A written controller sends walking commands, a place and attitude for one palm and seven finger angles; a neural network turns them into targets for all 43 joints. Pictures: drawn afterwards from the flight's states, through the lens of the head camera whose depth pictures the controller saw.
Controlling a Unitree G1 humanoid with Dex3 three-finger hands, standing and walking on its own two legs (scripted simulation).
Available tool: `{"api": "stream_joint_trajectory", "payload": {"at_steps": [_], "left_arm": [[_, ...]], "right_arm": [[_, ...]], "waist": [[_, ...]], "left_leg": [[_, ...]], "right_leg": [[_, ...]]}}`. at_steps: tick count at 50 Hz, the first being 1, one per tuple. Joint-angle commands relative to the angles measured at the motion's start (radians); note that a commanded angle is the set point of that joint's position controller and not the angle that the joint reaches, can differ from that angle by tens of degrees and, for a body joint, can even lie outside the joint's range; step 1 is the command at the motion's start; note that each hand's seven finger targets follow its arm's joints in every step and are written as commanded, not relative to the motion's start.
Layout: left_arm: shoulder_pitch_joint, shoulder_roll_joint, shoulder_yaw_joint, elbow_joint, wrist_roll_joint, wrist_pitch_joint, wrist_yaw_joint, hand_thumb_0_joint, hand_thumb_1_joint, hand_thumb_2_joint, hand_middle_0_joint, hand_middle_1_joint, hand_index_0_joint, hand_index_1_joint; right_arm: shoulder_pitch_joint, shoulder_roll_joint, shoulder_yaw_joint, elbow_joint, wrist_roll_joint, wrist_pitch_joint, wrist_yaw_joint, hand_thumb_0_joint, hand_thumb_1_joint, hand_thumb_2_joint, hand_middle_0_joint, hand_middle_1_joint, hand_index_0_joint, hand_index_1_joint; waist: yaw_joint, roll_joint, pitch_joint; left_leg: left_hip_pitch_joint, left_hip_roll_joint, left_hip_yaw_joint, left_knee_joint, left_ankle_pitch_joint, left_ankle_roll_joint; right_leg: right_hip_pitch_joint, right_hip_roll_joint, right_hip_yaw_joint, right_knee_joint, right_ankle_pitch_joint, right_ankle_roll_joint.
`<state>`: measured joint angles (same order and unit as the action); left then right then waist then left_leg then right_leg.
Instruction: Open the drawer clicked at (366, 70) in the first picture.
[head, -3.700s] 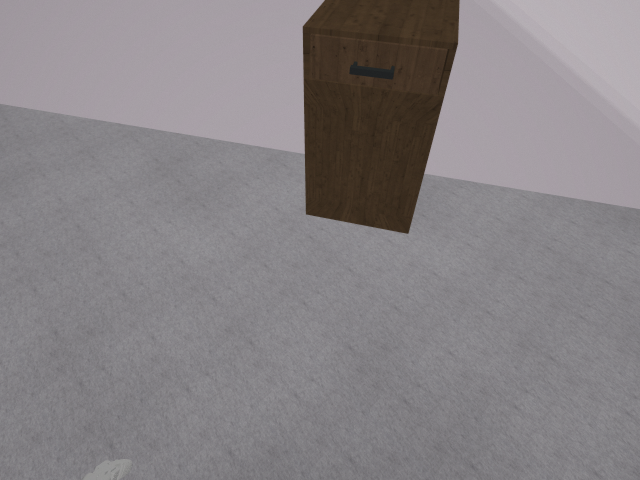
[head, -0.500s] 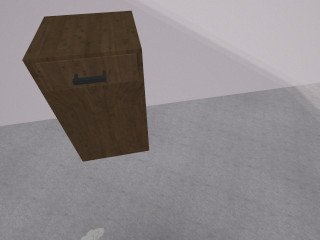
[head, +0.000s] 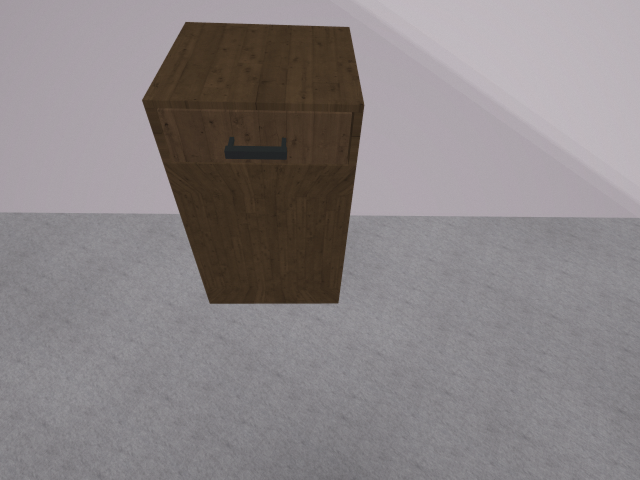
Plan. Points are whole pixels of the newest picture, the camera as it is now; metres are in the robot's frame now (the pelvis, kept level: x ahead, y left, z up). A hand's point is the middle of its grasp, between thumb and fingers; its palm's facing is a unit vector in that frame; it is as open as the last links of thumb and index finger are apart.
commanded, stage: take the last steps up to it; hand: left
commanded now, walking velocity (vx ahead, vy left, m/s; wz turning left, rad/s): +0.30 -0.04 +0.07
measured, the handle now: (257, 147) +0.80 +0.18 -0.05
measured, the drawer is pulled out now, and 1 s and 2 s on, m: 0.00 0.00 0.00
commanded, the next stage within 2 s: come to a stop and stand still in 0.94 s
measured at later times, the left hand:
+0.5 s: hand out of the picture -0.06 +0.10 -0.17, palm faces +0.22 -0.97 -0.11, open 7.4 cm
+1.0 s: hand (211, 356) +0.34 +0.20 -0.16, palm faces +0.00 -0.98 -0.22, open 7.4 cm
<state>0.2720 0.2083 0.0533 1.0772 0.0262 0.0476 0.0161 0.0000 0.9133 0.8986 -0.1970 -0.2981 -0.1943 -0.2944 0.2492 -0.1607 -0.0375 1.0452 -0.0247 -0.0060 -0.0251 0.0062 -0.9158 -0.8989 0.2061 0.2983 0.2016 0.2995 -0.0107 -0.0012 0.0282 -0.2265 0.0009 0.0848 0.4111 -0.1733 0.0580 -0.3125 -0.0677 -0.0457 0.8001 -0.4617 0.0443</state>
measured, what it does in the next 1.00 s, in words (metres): walks ahead: right foot, then left foot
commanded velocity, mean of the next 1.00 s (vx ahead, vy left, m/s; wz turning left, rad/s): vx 0.26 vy -0.04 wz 0.00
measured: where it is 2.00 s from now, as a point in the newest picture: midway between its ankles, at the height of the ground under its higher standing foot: outside the picture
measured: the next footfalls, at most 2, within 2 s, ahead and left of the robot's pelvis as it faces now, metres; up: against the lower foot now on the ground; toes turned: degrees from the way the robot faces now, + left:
right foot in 0.12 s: +0.03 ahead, -0.14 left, +0.00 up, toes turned -4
left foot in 0.58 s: +0.18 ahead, +0.14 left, +0.00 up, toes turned +14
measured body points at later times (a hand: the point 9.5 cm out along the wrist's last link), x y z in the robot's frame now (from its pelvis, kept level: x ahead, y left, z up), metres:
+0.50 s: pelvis +0.07 -0.01 +0.00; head +0.08 +0.00 +0.45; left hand -0.07 +0.16 -0.16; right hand +0.13 -0.24 -0.16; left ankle +0.13 +0.13 -0.71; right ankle -0.01 -0.13 -0.74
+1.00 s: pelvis +0.23 +0.01 -0.01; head +0.25 +0.00 +0.44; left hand +0.34 +0.25 -0.15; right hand +0.17 -0.20 -0.17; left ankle +0.14 +0.13 -0.74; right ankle +0.33 -0.10 -0.73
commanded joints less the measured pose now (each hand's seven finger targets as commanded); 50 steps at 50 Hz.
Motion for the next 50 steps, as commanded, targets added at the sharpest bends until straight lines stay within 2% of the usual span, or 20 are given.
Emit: {"api": "stream_joint_trajectory", "payload": {"at_steps": [1,4,5,6,7,10,13,19,24,26,27,28,29,30,31,33,36,38,47,50], "left_arm": [[0.018,0.005,-0.011,-0.047,0.000,-0.041,-0.013,0.000,0.900,0.900,-0.200,-0.300,-0.200,-0.300],[0.172,0.012,-0.002,0.010,0.003,-0.054,-0.014,0.000,0.900,0.900,-0.200,-0.300,-0.200,-0.300],[0.224,0.061,0.010,0.023,0.011,-0.062,-0.006,0.000,0.900,0.900,-0.200,-0.300,-0.200,-0.300],[0.262,0.136,0.025,0.021,0.016,-0.062,0.006,0.000,0.900,0.900,-0.200,-0.300,-0.200,-0.300],[0.256,0.139,0.020,0.008,0.000,-0.064,0.015,0.000,0.900,0.900,-0.200,-0.300,-0.200,-0.300],[0.143,0.052,0.006,-0.003,-0.004,-0.093,0.015,0.000,0.900,0.900,-0.200,-0.300,-0.200,-0.300],[0.165,0.024,-0.003,0.002,-0.005,-0.112,0.012,0.000,0.900,0.900,-0.200,-0.300,-0.200,-0.300],[0.266,0.014,-0.002,0.047,0.001,-0.128,0.012,0.000,0.900,0.900,-0.200,-0.300,-0.200,-0.300],[0.284,0.030,0.004,0.067,0.008,-0.118,0.011,0.000,0.900,0.900,-0.200,-0.300,-0.200,-0.300],[0.260,0.030,0.008,0.066,0.004,-0.112,0.008,0.000,0.900,0.900,-0.200,-0.300,-0.200,-0.300],[0.252,0.018,0.006,0.063,0.000,-0.110,0.006,0.000,0.900,0.900,-0.200,-0.300,-0.200,-0.300],[0.264,-0.017,0.002,0.054,-0.006,-0.110,0.000,0.000,0.900,0.900,-0.200,-0.300,-0.200,-0.300],[0.259,-0.062,-0.009,0.025,-0.014,-0.109,-0.009,0.000,0.900,0.900,-0.200,-0.300,-0.200,-0.300],[0.173,-0.022,-0.005,-0.012,-0.005,-0.101,-0.007,0.000,0.900,0.900,-0.200,-0.300,-0.200,-0.300],[0.133,-0.024,0.002,-0.015,-0.001,-0.097,-0.008,0.000,0.900,0.900,-0.200,-0.300,-0.200,-0.300],[0.102,-0.033,0.008,0.001,0.005,-0.090,-0.020,0.000,0.900,0.900,-0.200,-0.300,-0.200,-0.300],[0.131,-0.059,0.008,0.007,0.007,-0.073,-0.024,0.000,0.900,0.900,-0.200,-0.300,-0.200,-0.300],[0.113,-0.060,0.007,-0.009,0.005,-0.062,-0.027,0.000,0.900,0.900,-0.200,-0.300,-0.200,-0.300],[-0.119,-0.012,0.004,-0.105,0.000,-0.065,-0.032,0.000,0.900,0.900,-0.200,-0.300,-0.200,-0.300],[0.003,0.028,0.014,-0.069,0.002,-0.082,-0.028,0.000,0.900,0.900,-0.200,-0.300,-0.200,-0.300]], "right_arm": [[0.068,-0.169,-0.042,-0.005,-0.005,-0.001,0.003,0.000,-0.900,-0.900,0.200,0.300,0.200,0.300],[0.026,-0.149,-0.043,-0.009,0.003,0.003,0.005,0.000,-0.900,-0.900,0.200,0.300,0.200,0.300],[0.015,-0.103,-0.037,-0.017,0.010,0.002,0.010,0.000,-0.900,-0.900,0.200,0.300,0.200,0.300],[-0.023,-0.041,-0.021,-0.057,0.014,0.000,0.016,0.000,-0.900,-0.900,0.200,0.300,0.200,0.300],[-0.100,-0.093,-0.031,-0.084,-0.002,0.003,0.024,0.000,-0.900,-0.900,0.200,0.300,0.200,0.300],[-0.016,-0.082,-0.046,-0.031,-0.005,0.012,0.042,0.000,-0.900,-0.900,0.200,0.300,0.200,0.300],[0.020,-0.045,-0.046,-0.014,-0.004,0.013,0.048,0.000,-0.900,-0.900,0.200,0.300,0.200,0.300],[-0.087,-0.035,-0.044,-0.060,0.000,-0.002,0.050,0.000,-0.900,-0.900,0.200,0.300,0.200,0.300],[-0.144,-0.004,-0.029,-0.083,0.003,-0.028,0.052,0.000,-0.900,-0.900,0.200,0.300,0.200,0.300],[-0.049,-0.016,-0.032,-0.054,0.001,-0.039,0.044,0.000,-0.900,-0.900,0.200,0.300,0.200,0.300],[0.050,-0.043,-0.034,-0.021,-0.003,-0.048,0.035,0.000,-0.900,-0.900,0.200,0.300,0.200,0.300],[0.196,-0.126,-0.052,0.019,-0.008,-0.057,0.023,0.000,-0.900,-0.900,0.200,0.300,0.200,0.300],[0.308,-0.232,-0.077,0.045,-0.008,-0.059,0.010,0.000,-0.900,-0.900,0.200,0.300,0.200,0.300],[0.325,-0.249,-0.077,0.046,0.002,-0.046,0.002,0.000,-0.900,-0.900,0.200,0.300,0.200,0.300],[0.244,-0.199,-0.068,0.036,-0.001,-0.045,-0.001,0.000,-0.900,-0.900,0.200,0.300,0.200,0.300],[0.120,-0.106,-0.037,0.007,0.000,-0.058,-0.003,0.000,-0.900,-0.900,0.200,0.300,0.200,0.300],[0.110,-0.064,-0.028,0.005,0.001,-0.078,-0.009,0.000,-0.900,-0.900,0.200,0.300,0.200,0.300],[0.102,-0.078,-0.028,0.004,0.003,-0.079,-0.007,0.000,-0.900,-0.900,0.200,0.300,0.200,0.300],[0.154,-0.123,-0.038,0.032,-0.010,-0.051,0.001,0.000,-0.900,-0.900,0.200,0.300,0.200,0.300],[0.153,-0.117,-0.032,0.040,-0.001,-0.044,0.005,0.000,-0.900,-0.900,0.200,0.300,0.200,0.300]], "waist": [[-0.014,0.151,0.014],[0.053,0.055,0.044],[0.081,-0.095,0.060],[0.105,-0.344,0.121],[0.109,-0.236,0.182],[0.012,-0.159,0.204],[0.001,-0.104,0.175],[0.044,-0.115,0.158],[0.065,-0.134,0.122],[0.022,-0.140,0.086],[-0.022,-0.080,0.039],[-0.078,0.088,-0.070],[-0.098,0.310,-0.140],[-0.112,0.228,-0.101],[-0.086,0.141,-0.026],[-0.037,0.110,0.067],[0.005,0.067,0.036],[0.018,0.085,0.039],[-0.023,0.122,0.093],[0.043,0.037,0.014]], "left_leg": [[0.005,0.251,-0.319,-0.224,-0.365,0.100],[-0.203,0.165,-0.235,-0.127,-0.470,0.034],[-0.345,0.084,-0.155,0.060,-0.448,-0.006],[-0.494,-0.019,0.004,0.325,-0.386,-0.048],[-0.491,0.032,-0.057,0.479,-0.343,-0.039],[-0.429,0.085,-0.064,0.625,-0.150,-0.049],[-0.393,0.096,-0.031,0.646,-0.037,-0.073],[-0.447,0.126,-0.011,0.490,-0.027,-0.083],[-0.271,0.089,0.039,0.261,-0.110,-0.054],[-0.091,0.054,0.079,0.152,-0.072,-0.042],[0.077,0.038,0.076,0.080,-0.051,-0.034],[0.304,0.173,-0.103,0.016,-0.078,0.009],[0.442,0.432,-0.461,-0.112,-0.099,0.098],[0.382,0.477,-0.515,-0.179,-0.165,0.130],[0.260,0.444,-0.441,-0.213,-0.237,0.125],[0.097,0.380,-0.294,-0.230,-0.120,0.093],[0.075,0.329,-0.137,-0.210,0.166,0.088],[0.082,0.312,-0.075,-0.216,0.211,0.097],[0.121,0.302,-0.040,-0.133,0.289,0.082],[0.058,0.244,0.003,0.057,0.306,0.035]], "right_leg": [[0.007,0.026,-0.038,-0.152,0.008,-0.024],[0.276,0.038,-0.055,-0.401,0.119,-0.038],[0.362,-0.078,0.102,-0.521,-0.039,-0.072],[0.338,-0.297,0.415,-0.711,-0.331,-0.162],[0.172,-0.369,0.492,-0.787,-0.418,-0.200],[0.078,-0.263,0.290,-0.751,-0.212,-0.160],[0.083,-0.199,0.122,-0.715,0.010,-0.140],[0.214,-0.217,0.104,-0.694,0.125,-0.181],[0.218,-0.222,0.080,-0.597,0.284,-0.188],[0.160,-0.186,0.038,-0.500,0.310,-0.166],[0.102,-0.138,-0.001,-0.352,0.378,-0.144],[-0.021,-0.069,-0.064,-0.097,0.327,-0.099],[-0.254,0.036,-0.117,0.187,-0.068,-0.053],[-0.308,0.013,-0.012,0.334,-0.104,-0.071],[-0.323,-0.027,0.012,0.396,-0.040,-0.076],[-0.302,-0.074,0.036,0.410,0.104,-0.064],[-0.239,-0.074,0.022,0.329,0.172,-0.038],[-0.240,-0.074,0.009,0.248,0.201,-0.029],[-0.140,-0.020,-0.068,-0.144,0.229,-0.045],[0.134,0.038,-0.106,-0.305,0.323,-0.066]]}}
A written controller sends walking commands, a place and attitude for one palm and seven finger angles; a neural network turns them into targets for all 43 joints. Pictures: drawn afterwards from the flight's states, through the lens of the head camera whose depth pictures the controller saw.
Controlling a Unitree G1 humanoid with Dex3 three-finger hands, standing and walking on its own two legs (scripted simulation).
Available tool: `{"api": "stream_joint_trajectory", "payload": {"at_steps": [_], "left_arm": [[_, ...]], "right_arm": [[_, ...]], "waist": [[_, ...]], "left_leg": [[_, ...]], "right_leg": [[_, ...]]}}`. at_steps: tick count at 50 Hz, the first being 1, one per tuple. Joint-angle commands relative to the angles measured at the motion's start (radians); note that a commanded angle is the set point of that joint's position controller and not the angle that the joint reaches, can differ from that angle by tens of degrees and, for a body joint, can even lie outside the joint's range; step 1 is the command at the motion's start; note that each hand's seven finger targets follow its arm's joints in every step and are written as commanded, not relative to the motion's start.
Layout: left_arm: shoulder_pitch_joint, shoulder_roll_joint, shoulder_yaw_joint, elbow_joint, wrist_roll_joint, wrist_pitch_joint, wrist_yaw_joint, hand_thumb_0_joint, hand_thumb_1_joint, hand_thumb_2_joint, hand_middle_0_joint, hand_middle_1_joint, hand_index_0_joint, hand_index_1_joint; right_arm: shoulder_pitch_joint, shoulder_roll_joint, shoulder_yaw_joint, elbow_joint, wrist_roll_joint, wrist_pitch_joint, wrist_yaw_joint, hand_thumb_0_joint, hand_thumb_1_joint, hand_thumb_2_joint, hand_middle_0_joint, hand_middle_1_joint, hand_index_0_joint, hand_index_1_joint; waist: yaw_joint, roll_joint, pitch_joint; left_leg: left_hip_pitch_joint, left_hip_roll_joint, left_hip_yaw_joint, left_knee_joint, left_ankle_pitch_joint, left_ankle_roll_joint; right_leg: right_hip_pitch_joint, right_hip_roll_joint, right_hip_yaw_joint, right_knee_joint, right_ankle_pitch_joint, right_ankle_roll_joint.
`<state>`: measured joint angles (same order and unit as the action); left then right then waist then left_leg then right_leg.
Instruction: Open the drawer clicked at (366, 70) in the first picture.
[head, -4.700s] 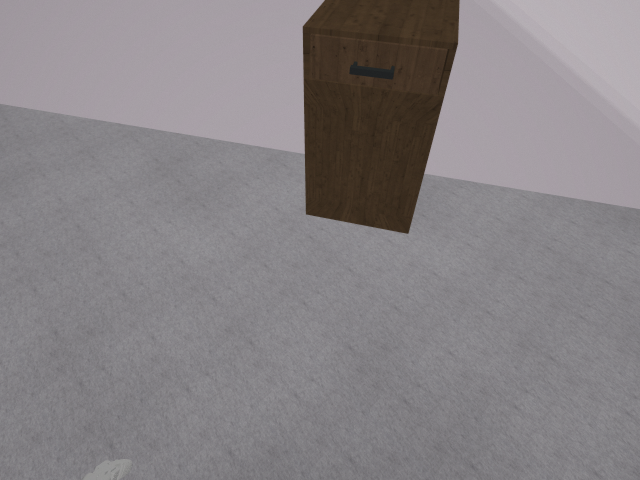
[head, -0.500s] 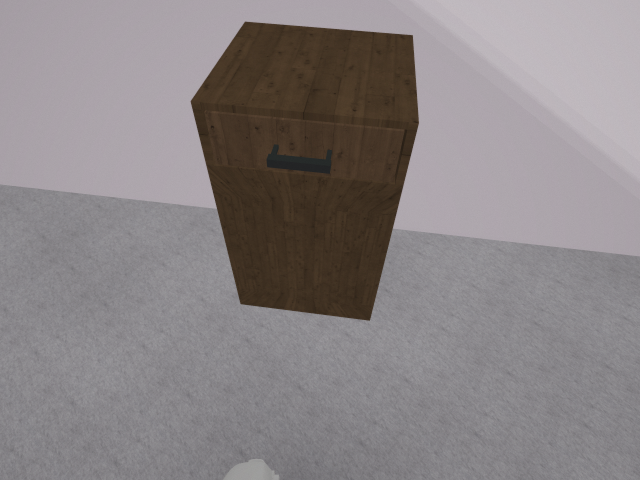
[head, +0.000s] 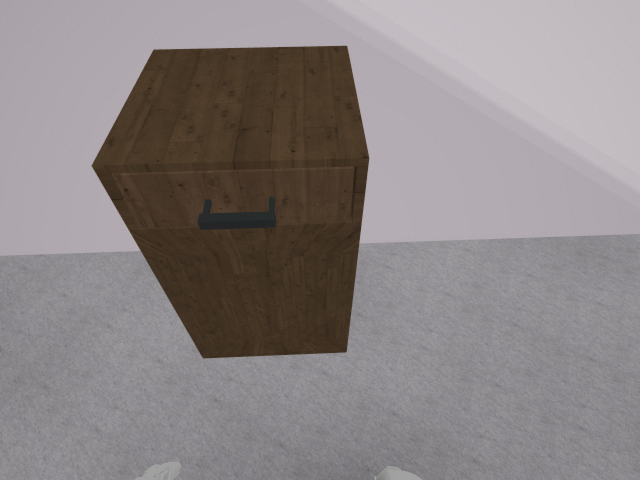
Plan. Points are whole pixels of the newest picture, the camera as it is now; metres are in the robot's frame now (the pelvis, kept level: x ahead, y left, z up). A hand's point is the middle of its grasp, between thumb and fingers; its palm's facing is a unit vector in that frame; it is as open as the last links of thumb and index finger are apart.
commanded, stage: come to a stop and stand still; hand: left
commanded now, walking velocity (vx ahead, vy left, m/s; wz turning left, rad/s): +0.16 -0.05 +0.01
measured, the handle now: (238, 212) +0.57 +0.16 -0.05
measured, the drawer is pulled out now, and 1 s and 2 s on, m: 0.00 0.00 0.00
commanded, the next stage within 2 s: none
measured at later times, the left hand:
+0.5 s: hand out of the picture +0.10 +0.20 -0.18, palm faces +0.10 -0.97 -0.22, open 7.3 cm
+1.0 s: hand out of the picture +0.02 +0.16 -0.17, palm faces +0.00 -0.98 -0.22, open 7.4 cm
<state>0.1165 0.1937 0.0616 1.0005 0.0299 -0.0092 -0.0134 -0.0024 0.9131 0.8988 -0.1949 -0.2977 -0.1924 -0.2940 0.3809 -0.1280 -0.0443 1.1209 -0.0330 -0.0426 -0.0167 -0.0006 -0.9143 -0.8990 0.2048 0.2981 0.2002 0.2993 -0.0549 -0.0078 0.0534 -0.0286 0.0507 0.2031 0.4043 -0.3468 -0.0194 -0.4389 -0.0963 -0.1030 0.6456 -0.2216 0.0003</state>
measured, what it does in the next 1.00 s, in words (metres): steps on the spot: right foot, then left foot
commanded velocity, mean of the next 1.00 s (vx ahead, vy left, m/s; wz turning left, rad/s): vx -0.07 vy -0.01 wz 0.00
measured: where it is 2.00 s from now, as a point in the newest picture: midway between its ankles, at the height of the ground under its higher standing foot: outside the picture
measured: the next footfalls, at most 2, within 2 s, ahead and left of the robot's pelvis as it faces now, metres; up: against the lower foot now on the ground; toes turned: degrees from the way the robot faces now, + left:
right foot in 0.04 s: +0.14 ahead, -0.12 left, +0.00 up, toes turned -8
left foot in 0.50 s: +0.07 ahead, +0.11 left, +0.00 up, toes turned +4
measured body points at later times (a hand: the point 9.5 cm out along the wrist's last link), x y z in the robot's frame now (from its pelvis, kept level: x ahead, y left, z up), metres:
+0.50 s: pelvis +0.04 +0.01 -0.01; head +0.07 +0.02 +0.44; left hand +0.10 +0.26 -0.16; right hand +0.14 -0.23 -0.15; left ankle +0.05 +0.12 -0.74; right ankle +0.11 -0.11 -0.74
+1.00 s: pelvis +0.00 -0.02 +0.00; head +0.01 -0.03 +0.45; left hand +0.03 +0.22 -0.15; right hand -0.01 -0.26 -0.16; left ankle +0.05 +0.12 -0.74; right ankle -0.03 -0.13 -0.74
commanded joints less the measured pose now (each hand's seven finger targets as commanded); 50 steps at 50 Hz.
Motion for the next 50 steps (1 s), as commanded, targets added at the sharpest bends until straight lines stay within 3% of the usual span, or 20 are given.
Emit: {"api": "stream_joint_trajectory", "payload": {"at_steps": [1,2,3,4,6,8,18,22,23,24,25,26,28,31,37,41,46,48,49,50], "left_arm": [[0.269,0.094,0.020,0.041,0.001,-0.037,0.007,0.000,0.900,0.900,-0.200,-0.300,-0.200,-0.300],[0.352,0.191,0.042,0.064,0.004,-0.047,0.018,0.000,0.900,0.900,-0.200,-0.300,-0.200,-0.300],[0.373,0.216,0.035,0.058,-0.017,-0.042,0.021,0.000,0.900,0.900,-0.200,-0.300,-0.200,-0.300],[0.266,0.180,0.026,0.040,-0.016,-0.041,0.030,0.000,0.900,0.900,-0.200,-0.300,-0.200,-0.300],[0.099,0.113,0.001,-0.002,-0.014,-0.031,0.044,0.000,0.900,0.900,-0.200,-0.300,-0.200,-0.300],[0.055,0.094,-0.005,-0.021,-0.010,-0.021,0.051,0.000,0.900,0.900,-0.200,-0.300,-0.200,-0.300],[0.072,0.150,0.036,-0.051,0.002,0.018,0.063,0.000,0.900,0.900,-0.200,-0.300,-0.200,-0.300],[0.048,0.153,0.036,-0.055,-0.001,0.030,0.060,0.000,0.900,0.900,-0.200,-0.300,-0.200,-0.300],[0.053,0.135,0.029,-0.053,-0.007,0.034,0.055,0.000,0.900,0.900,-0.200,-0.300,-0.200,-0.300],[0.095,0.088,0.017,-0.057,-0.015,0.041,0.050,0.000,0.900,0.900,-0.200,-0.300,-0.200,-0.300],[0.118,0.041,0.004,-0.064,-0.019,0.047,0.047,0.000,0.900,0.900,-0.200,-0.300,-0.200,-0.300],[0.098,0.061,0.006,-0.066,-0.014,0.051,0.051,0.000,0.900,0.900,-0.200,-0.300,-0.200,-0.300],[0.105,0.072,0.017,-0.032,-0.005,0.064,0.041,0.000,0.900,0.900,-0.200,-0.300,-0.200,-0.300],[0.184,0.080,0.019,0.018,-0.003,0.055,0.026,0.000,0.900,0.900,-0.200,-0.300,-0.200,-0.300],[0.167,0.074,0.012,0.015,-0.002,0.057,0.020,0.000,0.900,0.900,-0.200,-0.300,-0.200,-0.300],[0.145,0.044,-0.002,0.016,-0.006,0.057,0.017,0.000,0.900,0.900,-0.200,-0.300,-0.200,-0.300],[0.225,0.014,-0.016,0.061,-0.015,0.039,0.022,0.000,0.900,0.900,-0.200,-0.300,-0.200,-0.300],[0.271,0.046,-0.015,0.089,-0.011,0.024,0.032,0.000,0.900,0.900,-0.200,-0.300,-0.200,-0.300],[0.257,0.083,-0.015,0.089,-0.009,0.016,0.040,0.000,0.900,0.900,-0.200,-0.300,-0.200,-0.300],[0.213,0.118,-0.015,0.077,-0.014,0.012,0.042,0.000,0.900,0.900,-0.200,-0.300,-0.200,-0.300]], "right_arm": [[0.013,-0.131,-0.021,-0.036,0.015,-0.011,0.001,0.000,-0.900,-0.900,0.200,0.300,0.200,0.300],[0.055,-0.066,-0.008,-0.053,0.024,-0.014,0.006,0.000,-0.900,-0.900,0.200,0.300,0.200,0.300],[0.030,-0.094,-0.006,-0.070,0.029,0.003,-0.004,0.000,-0.900,-0.900,0.200,0.300,0.200,0.300],[0.038,-0.084,-0.009,-0.053,0.029,0.012,-0.009,0.000,-0.900,-0.900,0.200,0.300,0.200,0.300],[0.019,-0.051,0.004,-0.029,0.030,0.036,-0.012,0.000,-0.900,-0.900,0.200,0.300,0.200,0.300],[0.034,-0.032,0.005,-0.017,0.035,0.063,-0.015,0.000,-0.900,-0.900,0.200,0.300,0.200,0.300],[-0.106,-0.093,-0.024,-0.121,0.024,0.095,-0.001,0.000,-0.900,-0.900,0.200,0.300,0.200,0.300],[-0.060,-0.091,-0.020,-0.124,0.025,0.078,-0.002,0.000,-0.900,-0.900,0.200,0.300,0.200,0.300],[-0.035,-0.102,-0.020,-0.115,0.023,0.070,-0.001,0.000,-0.900,-0.900,0.200,0.300,0.200,0.300],[-0.049,-0.161,-0.027,-0.125,0.016,0.058,-0.004,0.000,-0.900,-0.900,0.200,0.300,0.200,0.300],[-0.091,-0.232,-0.036,-0.163,0.009,0.053,-0.006,0.000,-0.900,-0.900,0.200,0.300,0.200,0.300],[-0.140,-0.242,-0.031,-0.182,0.004,0.057,-0.011,0.000,-0.900,-0.900,0.200,0.300,0.200,0.300],[-0.211,-0.208,-0.018,-0.183,0.003,0.049,-0.031,0.000,-0.900,-0.900,0.200,0.300,0.200,0.300],[-0.216,-0.190,-0.006,-0.175,0.007,0.041,-0.035,0.000,-0.900,-0.900,0.200,0.300,0.200,0.300],[-0.080,-0.197,-0.019,-0.124,0.010,0.037,-0.042,0.000,-0.900,-0.900,0.200,0.300,0.200,0.300],[-0.059,-0.206,-0.028,-0.102,0.007,0.042,-0.037,0.000,-0.900,-0.900,0.200,0.300,0.200,0.300],[-0.080,-0.207,-0.030,-0.074,0.009,0.047,-0.023,0.000,-0.900,-0.900,0.200,0.300,0.200,0.300],[-0.067,-0.154,-0.021,-0.060,0.020,0.047,-0.018,0.000,-0.900,-0.900,0.200,0.300,0.200,0.300],[-0.073,-0.106,-0.008,-0.062,0.027,0.048,-0.015,0.000,-0.900,-0.900,0.200,0.300,0.200,0.300],[-0.082,-0.069,0.008,-0.066,0.025,0.052,-0.007,0.000,-0.900,-0.900,0.200,0.300,0.200,0.300]], "waist": [[0.144,-0.036,-0.079],[0.155,-0.290,-0.176],[0.154,-0.242,-0.202],[0.112,-0.183,-0.153],[0.058,-0.095,-0.053],[0.031,-0.070,-0.047],[0.076,-0.151,-0.116],[0.036,-0.171,-0.134],[0.022,-0.123,-0.142],[0.037,0.062,-0.141],[0.047,0.289,-0.095],[0.044,0.231,-0.065],[0.069,0.177,0.009],[0.076,0.128,-0.027],[0.020,0.137,-0.066],[0.003,0.159,-0.061],[0.044,0.173,-0.071],[0.062,0.061,-0.060],[0.057,-0.077,-0.022],[0.044,-0.152,0.007]], "left_leg": [[-0.242,0.142,-0.066,0.237,0.383,0.077],[-0.438,0.011,0.008,0.509,-0.030,0.030],[-0.440,-0.013,-0.107,0.680,-0.301,0.026],[-0.406,0.021,-0.177,0.717,-0.250,0.025],[-0.338,0.056,-0.197,0.665,-0.166,0.007],[-0.286,0.043,-0.190,0.584,-0.124,-0.006],[-0.356,-0.013,-0.194,0.476,-0.116,-0.031],[-0.184,-0.021,-0.162,0.157,0.080,-0.021],[-0.103,-0.007,-0.160,0.042,0.195,-0.012],[-0.049,0.124,-0.302,-0.039,0.301,0.031],[-0.145,0.320,-0.504,-0.146,0.441,0.108],[-0.264,0.356,-0.526,-0.173,0.394,0.189],[-0.329,0.273,-0.434,-0.210,0.236,0.168],[-0.191,0.214,-0.354,-0.200,0.172,0.127],[-0.011,0.248,-0.379,-0.191,0.261,0.149],[-0.024,0.247,-0.379,-0.183,0.242,0.168],[-0.143,0.184,-0.345,-0.156,0.104,0.128],[-0.268,0.105,-0.261,-0.071,0.064,0.057],[-0.320,0.039,-0.189,0.017,0.035,0.017],[-0.295,0.011,-0.160,0.050,0.007,0.003]], "right_leg": [[0.443,-0.008,0.045,-0.174,0.136,-0.050],[0.626,-0.252,0.343,-0.244,0.284,-0.142],[0.561,-0.340,0.428,-0.314,0.453,-0.212],[0.444,-0.312,0.356,-0.327,0.468,-0.217],[0.244,-0.264,0.245,-0.339,0.556,-0.190],[0.161,-0.226,0.145,-0.324,0.615,-0.172],[0.278,-0.251,0.172,-0.279,0.617,-0.210],[0.219,-0.187,0.138,-0.209,0.406,-0.136],[0.178,-0.140,0.110,-0.161,0.286,-0.092],[0.081,-0.050,0.062,-0.064,0.053,-0.037],[0.013,0.046,0.013,0.079,-0.274,0.017],[0.055,0.056,0.099,0.210,-0.335,0.011],[0.044,0.061,0.162,0.330,-0.235,0.011],[-0.025,0.073,0.165,0.379,-0.128,0.031],[-0.055,0.057,0.150,0.277,-0.161,0.055],[0.020,0.051,0.110,0.128,-0.235,0.045],[0.223,0.079,0.048,-0.174,-0.102,0.020],[0.377,0.027,0.100,-0.349,0.021,0.006],[0.348,-0.079,0.228,-0.408,-0.058,-0.031],[0.239,-0.150,0.277,-0.483,-0.176,-0.065]]}}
